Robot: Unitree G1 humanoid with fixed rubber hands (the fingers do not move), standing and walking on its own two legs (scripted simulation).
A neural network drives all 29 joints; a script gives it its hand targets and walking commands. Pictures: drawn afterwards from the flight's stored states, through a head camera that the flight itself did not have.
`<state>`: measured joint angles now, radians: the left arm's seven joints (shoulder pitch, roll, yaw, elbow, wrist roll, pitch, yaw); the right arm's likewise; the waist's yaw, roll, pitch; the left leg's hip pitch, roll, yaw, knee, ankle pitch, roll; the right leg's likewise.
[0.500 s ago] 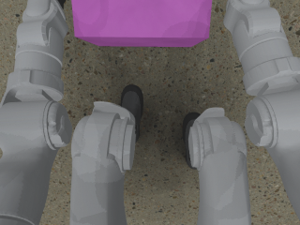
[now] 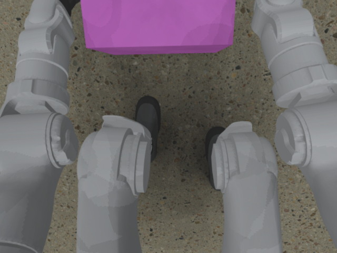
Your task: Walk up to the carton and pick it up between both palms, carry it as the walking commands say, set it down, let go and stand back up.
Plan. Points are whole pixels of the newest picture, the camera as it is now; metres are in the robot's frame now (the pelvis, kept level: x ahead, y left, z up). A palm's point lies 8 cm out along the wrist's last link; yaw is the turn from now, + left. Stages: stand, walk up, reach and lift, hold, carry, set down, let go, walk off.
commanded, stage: set down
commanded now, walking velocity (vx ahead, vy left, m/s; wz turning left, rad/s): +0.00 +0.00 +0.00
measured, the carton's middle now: out of the picture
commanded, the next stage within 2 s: none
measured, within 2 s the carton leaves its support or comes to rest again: rests again in 0.16 s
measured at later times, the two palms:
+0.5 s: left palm (58, 3) +0.49 +0.27 -0.21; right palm out of the picture +0.55 -0.07 -0.21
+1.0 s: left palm out of the picture +0.50 +0.28 -0.21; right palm out of the picture +0.55 -0.08 -0.22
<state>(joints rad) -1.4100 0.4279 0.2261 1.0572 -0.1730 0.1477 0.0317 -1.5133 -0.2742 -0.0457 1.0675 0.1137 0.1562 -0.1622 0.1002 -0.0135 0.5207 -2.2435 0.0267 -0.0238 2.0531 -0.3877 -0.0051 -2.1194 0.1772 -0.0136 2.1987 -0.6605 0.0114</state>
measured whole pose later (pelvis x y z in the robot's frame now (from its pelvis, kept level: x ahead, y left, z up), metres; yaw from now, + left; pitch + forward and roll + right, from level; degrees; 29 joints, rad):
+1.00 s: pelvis +0.00 +0.00 +0.00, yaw -1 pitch +34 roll -1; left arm -1.43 0.45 0.23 1.16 -0.17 0.04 0.01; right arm -1.51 -0.28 -0.05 1.09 0.12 0.13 -0.13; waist 0.10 0.01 0.52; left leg -2.26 0.03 -0.02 2.07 -0.40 0.00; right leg -2.13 0.15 -0.03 2.21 -0.67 0.01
